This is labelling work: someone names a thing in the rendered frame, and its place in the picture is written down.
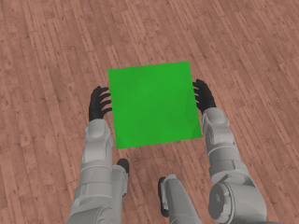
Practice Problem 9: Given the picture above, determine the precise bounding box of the left robot thigh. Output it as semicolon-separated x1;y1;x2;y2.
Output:
107;169;128;224

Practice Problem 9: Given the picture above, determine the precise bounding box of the right robot forearm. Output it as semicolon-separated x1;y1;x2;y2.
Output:
202;107;267;215

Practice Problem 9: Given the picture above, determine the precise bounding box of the left robot forearm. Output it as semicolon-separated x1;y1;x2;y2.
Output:
65;119;114;224

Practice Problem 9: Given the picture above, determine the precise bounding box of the robot right upper arm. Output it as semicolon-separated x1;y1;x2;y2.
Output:
207;181;284;224

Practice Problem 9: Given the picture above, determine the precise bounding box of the robot right foot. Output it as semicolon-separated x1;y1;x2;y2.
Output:
158;176;169;217

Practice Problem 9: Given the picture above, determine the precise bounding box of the robot right hand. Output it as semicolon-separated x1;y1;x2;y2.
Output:
192;78;217;115

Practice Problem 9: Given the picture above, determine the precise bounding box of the robot left upper arm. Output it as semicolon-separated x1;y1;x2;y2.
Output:
66;206;120;224

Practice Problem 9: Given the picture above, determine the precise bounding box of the carton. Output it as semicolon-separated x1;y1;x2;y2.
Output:
107;61;202;149

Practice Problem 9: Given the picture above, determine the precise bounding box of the robot left hand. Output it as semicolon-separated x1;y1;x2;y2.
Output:
89;86;112;121

